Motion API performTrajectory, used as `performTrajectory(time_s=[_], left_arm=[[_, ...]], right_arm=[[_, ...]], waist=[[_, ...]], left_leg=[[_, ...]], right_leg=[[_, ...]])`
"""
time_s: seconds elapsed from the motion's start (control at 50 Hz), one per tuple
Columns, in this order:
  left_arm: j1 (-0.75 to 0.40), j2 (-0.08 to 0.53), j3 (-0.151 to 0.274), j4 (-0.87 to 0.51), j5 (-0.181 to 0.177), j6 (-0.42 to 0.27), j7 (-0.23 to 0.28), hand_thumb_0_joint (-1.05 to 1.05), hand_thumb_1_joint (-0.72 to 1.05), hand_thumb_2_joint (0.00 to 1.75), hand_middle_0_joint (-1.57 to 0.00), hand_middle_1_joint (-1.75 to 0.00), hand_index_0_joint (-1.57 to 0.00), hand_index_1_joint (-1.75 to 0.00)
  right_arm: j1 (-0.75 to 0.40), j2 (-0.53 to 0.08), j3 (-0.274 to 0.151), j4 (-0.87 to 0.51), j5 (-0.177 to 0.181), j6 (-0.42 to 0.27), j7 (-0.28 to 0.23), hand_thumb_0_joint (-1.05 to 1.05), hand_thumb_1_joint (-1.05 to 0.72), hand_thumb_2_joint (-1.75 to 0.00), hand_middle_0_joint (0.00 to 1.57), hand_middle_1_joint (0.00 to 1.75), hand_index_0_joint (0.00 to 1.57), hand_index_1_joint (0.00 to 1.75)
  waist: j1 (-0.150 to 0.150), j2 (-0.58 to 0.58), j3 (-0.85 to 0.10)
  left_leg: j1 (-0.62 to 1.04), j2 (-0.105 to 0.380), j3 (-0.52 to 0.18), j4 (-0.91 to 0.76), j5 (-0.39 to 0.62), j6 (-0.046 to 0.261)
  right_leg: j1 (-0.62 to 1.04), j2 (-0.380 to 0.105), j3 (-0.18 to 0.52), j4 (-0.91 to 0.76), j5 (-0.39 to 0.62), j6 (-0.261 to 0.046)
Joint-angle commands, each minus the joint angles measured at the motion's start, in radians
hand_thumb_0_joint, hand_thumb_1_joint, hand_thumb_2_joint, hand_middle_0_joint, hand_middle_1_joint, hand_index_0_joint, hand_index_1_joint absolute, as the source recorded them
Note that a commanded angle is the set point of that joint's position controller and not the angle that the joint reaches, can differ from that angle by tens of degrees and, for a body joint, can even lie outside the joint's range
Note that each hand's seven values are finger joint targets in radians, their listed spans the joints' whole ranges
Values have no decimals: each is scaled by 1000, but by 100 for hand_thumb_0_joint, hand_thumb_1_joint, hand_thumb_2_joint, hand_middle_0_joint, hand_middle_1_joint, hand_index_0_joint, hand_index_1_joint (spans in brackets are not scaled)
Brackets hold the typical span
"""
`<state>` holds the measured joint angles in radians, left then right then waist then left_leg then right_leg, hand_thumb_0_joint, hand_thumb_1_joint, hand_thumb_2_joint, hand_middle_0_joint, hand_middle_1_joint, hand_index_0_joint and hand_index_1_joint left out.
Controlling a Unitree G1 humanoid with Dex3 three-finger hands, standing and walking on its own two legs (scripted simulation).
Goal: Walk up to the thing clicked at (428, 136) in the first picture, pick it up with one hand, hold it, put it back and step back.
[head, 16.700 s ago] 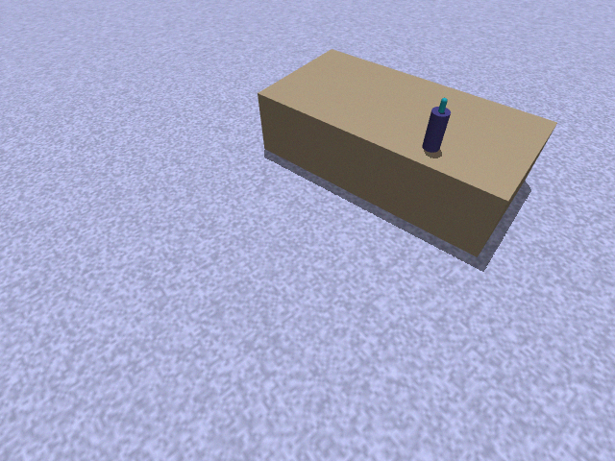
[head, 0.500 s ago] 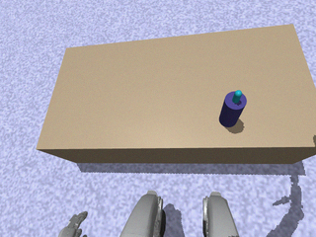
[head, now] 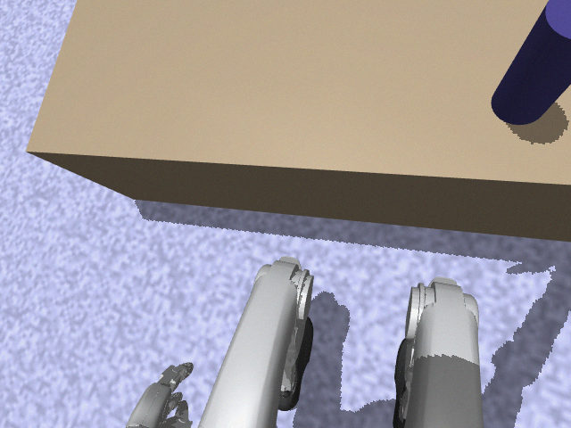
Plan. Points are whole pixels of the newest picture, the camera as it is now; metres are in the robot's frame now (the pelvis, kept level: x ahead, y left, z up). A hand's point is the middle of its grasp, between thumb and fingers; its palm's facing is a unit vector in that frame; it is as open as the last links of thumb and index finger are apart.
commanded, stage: close in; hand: right
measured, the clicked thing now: (557, 49) +0.57 -0.23 +0.01
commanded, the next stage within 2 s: rest palm in 0.46 s
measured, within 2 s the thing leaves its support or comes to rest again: neither
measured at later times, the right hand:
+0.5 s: hand out of the picture +0.53 -0.25 +0.01, palm faces +0.15 +0.99 -0.02, open 17.1 cm
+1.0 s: hand (552, 71) +0.54 -0.23 +0.01, palm faces +0.16 +0.99 -0.02, open 17.3 cm
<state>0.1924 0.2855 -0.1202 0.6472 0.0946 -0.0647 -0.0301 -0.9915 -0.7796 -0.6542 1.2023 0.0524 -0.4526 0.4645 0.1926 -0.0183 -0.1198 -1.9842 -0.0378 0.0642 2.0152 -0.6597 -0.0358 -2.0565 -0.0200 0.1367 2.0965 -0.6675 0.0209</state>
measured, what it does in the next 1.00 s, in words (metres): stands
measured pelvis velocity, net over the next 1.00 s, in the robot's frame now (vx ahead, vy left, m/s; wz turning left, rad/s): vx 0.01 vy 0.01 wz -0.04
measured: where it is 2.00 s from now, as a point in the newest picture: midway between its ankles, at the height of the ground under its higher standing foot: (347, 391)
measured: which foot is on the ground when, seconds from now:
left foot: down 0.00-1.00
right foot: down 0.00-1.00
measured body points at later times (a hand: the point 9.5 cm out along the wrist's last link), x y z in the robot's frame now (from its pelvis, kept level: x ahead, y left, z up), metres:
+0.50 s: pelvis +0.00 +0.01 +0.00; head +0.22 -0.04 +0.39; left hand +0.08 +0.28 -0.12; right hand +0.52 -0.30 +0.01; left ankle +0.10 +0.13 -0.40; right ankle +0.08 -0.13 -0.40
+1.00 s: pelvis +0.01 +0.01 +0.00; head +0.23 -0.04 +0.39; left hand +0.09 +0.28 -0.12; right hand +0.53 -0.28 +0.01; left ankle +0.10 +0.13 -0.40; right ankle +0.08 -0.13 -0.40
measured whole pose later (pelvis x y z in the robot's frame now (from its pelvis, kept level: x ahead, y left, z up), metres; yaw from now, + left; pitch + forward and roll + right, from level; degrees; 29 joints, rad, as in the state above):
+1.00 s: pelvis +0.01 +0.01 +0.00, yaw -2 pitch +37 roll +5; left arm 0.20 0.28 -0.04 0.60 0.07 0.06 -0.05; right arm -0.96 -0.50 -0.45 1.03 0.04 -0.42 0.15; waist 0.17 -0.03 -0.15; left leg -2.01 -0.03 0.04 2.05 -0.69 -0.02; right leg -2.06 -0.01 0.11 2.10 -0.68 0.03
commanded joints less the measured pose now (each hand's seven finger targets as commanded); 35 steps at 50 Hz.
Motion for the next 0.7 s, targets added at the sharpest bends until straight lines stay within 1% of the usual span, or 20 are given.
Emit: performTrajectory(time_s=[0.0,0.02,0.04,0.06,0.1,0.12,0.14,0.16,0.18,0.22,0.24,0.28,0.3,0.34,0.36,0.42,0.44,0.48,0.58,0.68], left_arm=[[184,243,103,-46,-9,7,0,0,88,93,-18,-29,-17,-30],[186,250,109,-57,-11,12,0,0,88,93,-18,-28,-17,-29],[197,260,113,-65,-17,19,2,0,87,93,-18,-28,-17,-30],[194,266,118,-74,-25,28,3,0,88,93,-18,-28,-17,-30],[196,247,129,-60,-27,40,-2,0,88,93,-17,-28,-16,-29],[203,245,130,-55,-31,42,-1,0,88,93,-17,-28,-16,-29],[208,248,127,-64,-35,43,2,0,88,93,-18,-28,-16,-30],[220,250,130,-80,-38,49,2,0,87,94,-18,-28,-16,-29],[212,249,128,-87,-44,55,4,0,88,94,-17,-28,-16,-29],[207,220,129,-76,-41,61,0,0,87,94,-18,-28,-16,-30],[207,208,121,-71,-39,59,-1,0,88,94,-18,-28,-16,-30],[217,207,122,-65,-38,65,0,0,86,94,-18,-28,-16,-30],[203,208,115,-79,-38,68,-3,0,87,93,-18,-28,-17,-30],[214,220,131,-81,-34,76,-5,0,87,93,-18,-29,-17,-30],[209,214,126,-79,-33,76,-6,0,87,93,-18,-29,-17,-30],[218,215,132,-87,-33,80,-3,0,87,93,-18,-29,-17,-30],[217,213,133,-95,-34,79,-4,0,87,93,-18,-29,-17,-30],[213,217,145,-97,-31,79,-3,0,87,93,-18,-29,-17,-30],[220,206,143,-74,-26,90,-3,0,81,96,-19,-27,-15,-31],[211,198,146,-70,-24,105,-7,0,81,96,-19,-27,-15,-31]], right_arm=[[-403,-194,74,-208,6,-40,-72,0,33,0,13,1,10,1],[-442,-239,64,-288,-5,-41,-90,0,34,0,12,1,10,1],[-487,-334,25,-398,-20,-41,-109,0,36,0,12,2,10,1],[-449,-324,41,-379,-29,-20,-124,0,38,0,12,1,10,1],[-384,-163,105,-270,-14,13,-147,0,38,0,12,1,10,1],[-386,-139,99,-284,5,16,-159,0,39,0,12,1,9,1],[-414,-192,72,-356,14,12,-174,0,41,0,12,2,9,2],[-429,-264,35,-450,13,8,-186,0,43,0,11,2,9,2],[-401,-255,46,-417,7,20,-196,0,42,0,11,2,9,2],[-330,-98,111,-311,11,31,-211,0,41,0,12,2,9,2],[-302,-64,113,-294,19,23,-218,0,40,0,12,2,9,2],[-312,-125,81,-361,11,3,-231,0,44,0,11,2,9,2],[-309,-104,104,-362,7,-2,-227,0,43,0,11,2,9,2],[-253,-71,104,-316,5,-2,-233,0,45,0,11,2,9,2],[-286,-19,145,-318,9,-8,-226,0,45,0,10,2,8,2],[-344,-51,123,-391,27,-23,-235,0,48,0,10,3,8,3],[-371,-48,130,-429,29,-28,-238,0,47,0,10,2,8,2],[-376,-17,142,-428,28,-26,-248,0,45,0,10,2,8,2],[-362,-29,129,-405,12,-32,-281,0,42,-4,9,4,7,4],[-331,0,139,-388,4,-29,-298,0,46,0,12,2,10,2]], waist=[[10,-282,-681],[-4,-312,-727],[-36,-358,-805],[-37,-373,-820],[4,-288,-709],[13,-249,-680],[-7,-266,-709],[-33,-289,-796],[-33,-282,-805],[1,-215,-675],[8,-176,-619],[-16,-204,-622],[-9,-217,-628],[-3,-192,-617],[16,-194,-602],[2,-187,-682],[2,-194,-742],[-1,-205,-764],[-10,-190,-763],[-12,-157,-744]], left_leg=[[265,-3,44,-190,94,71],[276,-1,40,-190,90,73],[298,1,33,-187,95,75],[306,3,33,-189,89,75],[281,-2,45,-193,77,71],[284,-3,49,-198,80,69],[292,-1,42,-191,96,70],[345,1,35,-191,142,71],[364,-1,29,-204,148,70],[313,-4,36,-199,138,69],[300,-5,40,-200,144,66],[288,-1,29,-190,149,71],[292,0,29,-188,154,72],[291,2,30,-189,160,73],[270,2,30,-189,149,73],[335,5,14,-205,170,68],[375,5,13,-204,199,65],[375,5,11,-192,230,64],[397,4,5,-196,247,61],[411,3,1,-199,257,58]], right_leg=[[514,-11,-39,-267,78,-35],[516,-9,-43,-269,62,-35],[571,-7,-46,-284,64,-31],[603,-7,-44,-299,57,-27],[518,-6,-43,-285,33,-37],[478,-6,-43,-274,30,-42],[473,-5,-48,-268,46,-42],[511,-4,-58,-264,108,-41],[527,-4,-64,-266,121,-43],[450,-7,-63,-252,108,-47],[409,-7,-60,-244,105,-52],[400,-4,-67,-242,110,-52],[421,-4,-66,-249,122,-50],[431,-5,-65,-249,126,-53],[420,-4,-62,-248,111,-53],[422,-2,-74,-229,120,-58],[452,-3,-76,-226,150,-56],[486,-6,-77,-219,190,-51],[460,-6,-83,-210,204,-51],[443,-6,-88,-210,205,-53]])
